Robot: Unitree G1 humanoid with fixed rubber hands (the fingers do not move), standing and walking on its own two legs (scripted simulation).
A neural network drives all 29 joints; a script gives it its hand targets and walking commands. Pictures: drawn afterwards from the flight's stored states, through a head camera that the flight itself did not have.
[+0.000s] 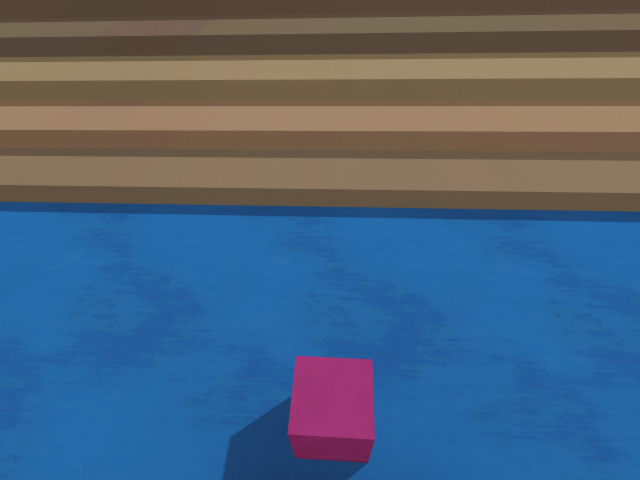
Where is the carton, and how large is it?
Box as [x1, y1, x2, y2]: [287, 356, 374, 462]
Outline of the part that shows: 296,356 287,433 295,457 367,462 374,440 372,360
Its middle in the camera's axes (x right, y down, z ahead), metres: +0.04 +0.48 +1.08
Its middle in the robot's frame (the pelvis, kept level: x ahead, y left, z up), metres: +0.40 +0.00 -0.65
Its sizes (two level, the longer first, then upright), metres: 0.210 0.200 0.250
